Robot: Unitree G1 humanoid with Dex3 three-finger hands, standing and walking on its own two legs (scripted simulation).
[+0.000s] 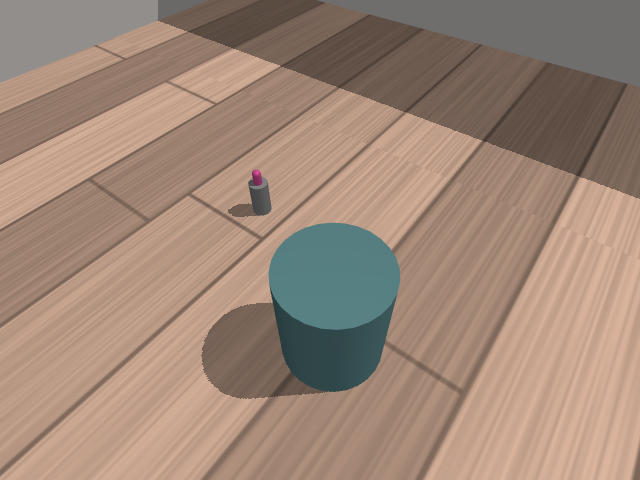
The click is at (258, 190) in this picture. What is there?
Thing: necked bottle
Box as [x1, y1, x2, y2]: [248, 170, 270, 214]
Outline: 254,170 252,172 253,177 248,182 254,212 257,214 265,214 270,210 267,181 265,178 260,176 260,172 258,170
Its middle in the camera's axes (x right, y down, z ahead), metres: -0.26 -0.23 +1.69
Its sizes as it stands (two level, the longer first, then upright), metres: 0.082 0.082 0.221
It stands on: the floor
